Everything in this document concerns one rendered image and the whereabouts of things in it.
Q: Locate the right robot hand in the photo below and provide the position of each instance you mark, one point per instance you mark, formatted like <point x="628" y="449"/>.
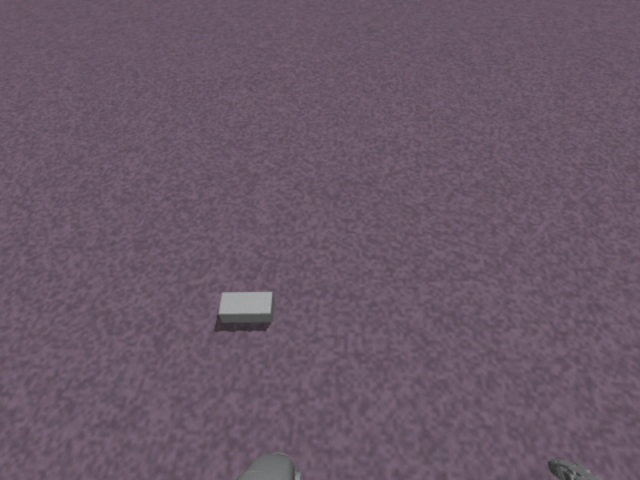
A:
<point x="569" y="471"/>

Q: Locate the carton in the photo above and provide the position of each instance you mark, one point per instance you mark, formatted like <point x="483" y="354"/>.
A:
<point x="238" y="307"/>

